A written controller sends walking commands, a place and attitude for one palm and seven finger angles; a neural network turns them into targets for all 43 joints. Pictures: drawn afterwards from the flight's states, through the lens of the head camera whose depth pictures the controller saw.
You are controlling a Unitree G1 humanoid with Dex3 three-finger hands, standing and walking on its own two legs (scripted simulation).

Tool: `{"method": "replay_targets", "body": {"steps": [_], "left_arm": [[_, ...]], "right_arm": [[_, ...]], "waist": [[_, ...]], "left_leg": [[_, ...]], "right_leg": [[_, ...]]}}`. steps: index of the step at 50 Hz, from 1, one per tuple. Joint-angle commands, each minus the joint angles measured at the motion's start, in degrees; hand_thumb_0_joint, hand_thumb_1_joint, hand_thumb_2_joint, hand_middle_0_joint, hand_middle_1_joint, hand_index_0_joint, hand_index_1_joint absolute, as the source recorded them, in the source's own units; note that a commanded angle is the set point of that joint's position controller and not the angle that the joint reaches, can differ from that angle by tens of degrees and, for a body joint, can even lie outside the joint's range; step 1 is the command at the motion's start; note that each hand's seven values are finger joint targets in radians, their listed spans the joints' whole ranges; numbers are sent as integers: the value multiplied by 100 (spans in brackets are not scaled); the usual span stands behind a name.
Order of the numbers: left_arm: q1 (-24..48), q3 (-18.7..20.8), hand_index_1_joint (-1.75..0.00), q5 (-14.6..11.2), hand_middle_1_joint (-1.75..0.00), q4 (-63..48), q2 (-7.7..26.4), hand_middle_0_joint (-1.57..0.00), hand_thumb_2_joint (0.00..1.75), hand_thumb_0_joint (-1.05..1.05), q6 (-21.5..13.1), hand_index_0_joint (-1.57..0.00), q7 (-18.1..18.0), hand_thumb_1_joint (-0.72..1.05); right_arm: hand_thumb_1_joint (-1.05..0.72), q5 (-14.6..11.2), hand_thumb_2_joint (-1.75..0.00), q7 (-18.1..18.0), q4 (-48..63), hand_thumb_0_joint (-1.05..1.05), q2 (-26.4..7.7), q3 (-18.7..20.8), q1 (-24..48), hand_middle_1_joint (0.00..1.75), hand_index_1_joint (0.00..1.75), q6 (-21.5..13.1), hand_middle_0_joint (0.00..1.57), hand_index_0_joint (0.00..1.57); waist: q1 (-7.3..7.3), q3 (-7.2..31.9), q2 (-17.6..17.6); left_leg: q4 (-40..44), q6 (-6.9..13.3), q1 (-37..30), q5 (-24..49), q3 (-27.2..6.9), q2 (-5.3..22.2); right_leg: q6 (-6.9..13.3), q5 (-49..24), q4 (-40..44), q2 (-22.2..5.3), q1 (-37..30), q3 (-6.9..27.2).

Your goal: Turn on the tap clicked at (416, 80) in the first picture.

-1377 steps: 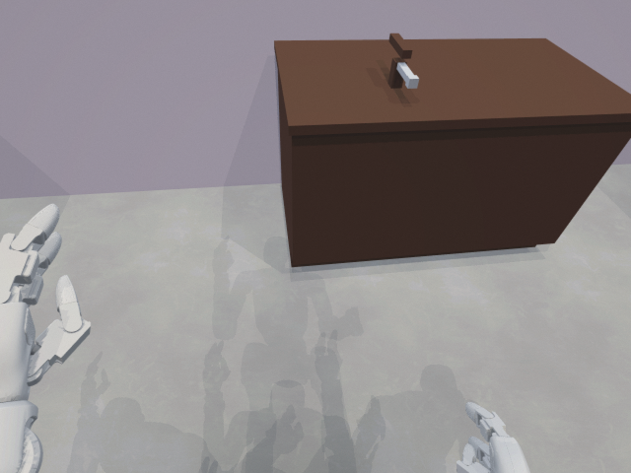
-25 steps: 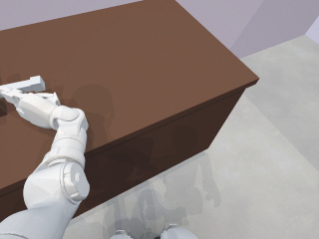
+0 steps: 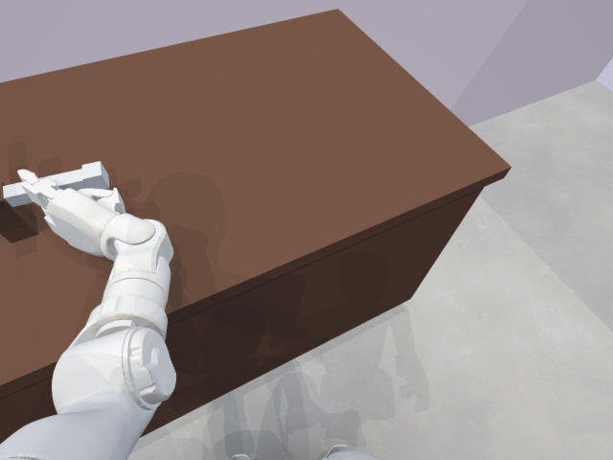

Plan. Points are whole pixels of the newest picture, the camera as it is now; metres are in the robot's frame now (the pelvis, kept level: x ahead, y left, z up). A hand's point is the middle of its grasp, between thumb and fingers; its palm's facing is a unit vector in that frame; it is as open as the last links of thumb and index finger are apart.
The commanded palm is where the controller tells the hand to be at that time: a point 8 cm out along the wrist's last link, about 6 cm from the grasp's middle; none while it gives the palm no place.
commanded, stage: lift the hand up off the lever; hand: left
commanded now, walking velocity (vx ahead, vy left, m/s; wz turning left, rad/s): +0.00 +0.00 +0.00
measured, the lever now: (96, 176) +0.51 +0.26 +0.06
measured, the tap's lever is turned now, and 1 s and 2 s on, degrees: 83 83 83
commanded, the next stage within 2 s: draw the hand back beside the body in 1.94 s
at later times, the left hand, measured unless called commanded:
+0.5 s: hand (110, 197) +0.46 +0.23 +0.08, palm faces +0.84 -0.52 -0.13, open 7.9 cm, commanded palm +0.40 +0.23 +0.09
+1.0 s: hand (105, 190) +0.44 +0.22 +0.11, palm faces +0.86 -0.50 -0.13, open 7.9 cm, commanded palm +0.39 +0.22 +0.11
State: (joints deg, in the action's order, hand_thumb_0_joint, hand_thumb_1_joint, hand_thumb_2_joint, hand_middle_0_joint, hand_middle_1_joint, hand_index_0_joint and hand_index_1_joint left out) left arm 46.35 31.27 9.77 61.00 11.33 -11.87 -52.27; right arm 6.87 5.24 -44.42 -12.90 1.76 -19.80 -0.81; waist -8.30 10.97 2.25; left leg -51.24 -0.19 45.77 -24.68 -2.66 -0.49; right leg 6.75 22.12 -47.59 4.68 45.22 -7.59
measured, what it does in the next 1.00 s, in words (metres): stands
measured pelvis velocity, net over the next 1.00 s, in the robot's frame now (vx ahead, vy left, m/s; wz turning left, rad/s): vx -0.01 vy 0.00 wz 0.01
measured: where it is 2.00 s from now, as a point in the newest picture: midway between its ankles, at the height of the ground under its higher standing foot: outside the picture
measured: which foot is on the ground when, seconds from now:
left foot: down 0.00-1.00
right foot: down 0.00-1.00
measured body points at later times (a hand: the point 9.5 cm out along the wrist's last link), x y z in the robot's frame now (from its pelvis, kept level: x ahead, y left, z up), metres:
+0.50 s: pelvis +0.00 +0.01 +0.01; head +0.06 +0.01 +0.45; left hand +0.41 +0.25 +0.09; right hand +0.05 -0.23 -0.13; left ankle -0.01 +0.12 -0.69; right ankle +0.00 -0.04 -0.69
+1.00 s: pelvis -0.01 +0.00 +0.01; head +0.03 -0.01 +0.46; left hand +0.39 +0.24 +0.12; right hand +0.05 -0.25 -0.12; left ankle -0.01 +0.12 -0.69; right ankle +0.00 -0.04 -0.69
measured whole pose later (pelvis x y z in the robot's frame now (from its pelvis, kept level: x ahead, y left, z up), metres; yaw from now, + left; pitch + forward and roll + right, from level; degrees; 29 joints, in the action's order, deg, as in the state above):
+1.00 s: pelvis -0.01 +0.00 +0.01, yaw +0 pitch +14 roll +0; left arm 43.3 27.7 9.2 51.8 6.2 -4.6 -53.7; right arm 6.3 4.2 -45.1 -12.1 2.1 -17.0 -1.2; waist -5.8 10.1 2.3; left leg -45.9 -0.4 38.1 -21.8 -2.5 -0.9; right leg 6.8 19.9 -43.2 4.3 37.9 -7.2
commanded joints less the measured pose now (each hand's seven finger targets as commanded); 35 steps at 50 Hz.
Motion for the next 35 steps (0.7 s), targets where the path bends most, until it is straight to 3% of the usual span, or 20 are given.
{"method": "replay_targets", "body": {"steps": [1,3,6,8,11,13,15,17,18,21,22,23,25,27,28,31,35], "left_arm": [[2489,-380,-15,187,-15,-1319,889,-15,90,0,-329,-15,-87,90],[2469,-419,-15,168,-15,-1392,774,-15,90,0,-313,-15,-99,90],[2292,-412,-15,127,-15,-1372,699,-15,90,0,-225,-15,-112,90],[2244,-269,-15,139,-15,-1475,850,-15,90,0,-174,-15,-131,90],[2278,-477,-15,168,-15,-1700,584,-15,90,0,-131,-15,-141,90],[2076,-329,-15,185,-15,-1831,743,-15,90,0,-118,-15,-153,90],[2161,-642,-15,194,-15,-1803,379,-15,90,0,-68,-15,-123,90],[2286,-795,-15,179,-15,-1863,237,-15,90,0,-26,-15,-101,90],[2187,-634,-15,167,-15,-1845,392,-15,90,0,-2,-15,-104,90],[2320,-763,-15,106,-15,-1908,265,-15,90,0,44,-15,-105,90],[2375,-687,-15,115,-15,-1880,377,-15,90,0,57,-15,-128,90],[2345,-585,-15,140,-15,-1858,503,-15,90,0,64,-15,-139,90],[2473,-825,-15,163,-15,-1993,235,-15,90,0,55,-15,-148,90],[2459,-805,-15,179,-15,-1958,259,-15,90,0,75,-15,-176,90],[2402,-708,-15,183,-15,-1944,353,-15,90,0,95,-15,-188,90],[2299,-842,-15,128,-15,-1932,143,-15,90,0,176,-15,-187,90],[2214,-761,-15,64,-15,-1996,190,-15,90,0,286,-15,-211,90]], "right_arm": [[-90,23,-90,-16,365,0,-779,288,-514,30,30,-108,20,20],[-90,36,-90,-7,355,0,-777,293,-488,30,30,-97,20,20],[-90,33,-90,6,399,0,-769,298,-449,30,30,-59,20,20],[-90,28,-90,-14,412,0,-785,305,-443,30,30,-36,20,20],[-90,34,-90,7,443,0,-735,301,-382,30,30,-37,20,20],[-90,32,-90,0,443,0,-757,322,-368,30,30,-32,20,20],[-90,21,-90,6,427,0,-705,314,-292,30,30,-35,20,20],[-90,21,-90,3,419,0,-709,314,-236,30,30,-62,20,20],[-90,14,-90,-16,402,0,-733,333,-257,30,30,-58,20,20],[-90,5,-90,-30,400,0,-692,309,-159,30,30,-88,20,20],[-90,9,-90,-41,382,0,-707,305,-152,30,30,-98,20,20],[-90,6,-90,-60,349,0,-720,312,-140,30,30,-89,20,20],[-90,14,-90,-41,356,0,-669,307,-109,30,30,-103,20,20],[-90,25,-90,-38,347,0,-674,308,-101,30,30,-128,20,20],[-90,31,-90,-50,339,0,-698,318,-92,30,30,-130,20,20],[-90,17,-90,-41,367,0,-671,316,-77,30,30,-129,20,20],[-90,-5,-90,-54,392,0,-681,308,-38,30,30,-135,20,20]], "waist": [[-26,2095,183],[1,2138,285],[36,2097,94],[114,2105,91],[97,2101,55],[196,2145,62],[81,1996,54],[35,1893,14],[97,1858,59],[77,1847,31],[65,1800,-22],[121,1780,139],[96,1868,281],[88,1922,138],[137,1931,234],[136,1969,93],[185,1916,-12]], "left_leg": [[431,197,-921,1758,10,-1],[419,176,-1070,2014,0,-4],[452,147,-1060,2130,9,-2],[484,145,-1028,2177,13,-12],[491,123,-1196,2354,19,2],[505,102,-1237,2440,-25,11],[519,87,-1294,2403,-26,26],[563,84,-1319,2277,-26,27],[591,66,-1365,2354,-61,34],[631,87,-1294,2101,-25,1],[651,95,-1237,1988,-32,-6],[683,70,-1268,2013,-66,4],[678,30,-1452,2161,-76,14],[672,35,-1435,2132,-84,13],[684,21,-1447,2178,-90,11],[722,2,-1476,2229,-74,10],[787,37,-1423,2155,-24,0]], "right_leg": [[-645,-2134,592,-393,-1746,663],[-620,-2304,560,-385,-1730,639],[-635,-2435,564,-386,-1845,613],[-632,-2577,566,-417,-2002,639],[-627,-2621,595,-397,-1961,593],[-595,-2614,565,-386,-2024,586],[-595,-2458,600,-377,-1868,553],[-599,-2318,672,-372,-1821,553],[-570,-2283,671,-371,-1838,541],[-591,-2136,744,-379,-1866,570],[-596,-2067,769,-388,-1895,575],[-568,-1995,746,-390,-1860,572],[-546,-1949,722,-367,-1747,529],[-552,-1925,736,-359,-1788,524],[-541,-1946,730,-363,-1790,530],[-549,-2004,763,-356,-1899,516],[-566,-2070,842,-376,-2062,541]]}}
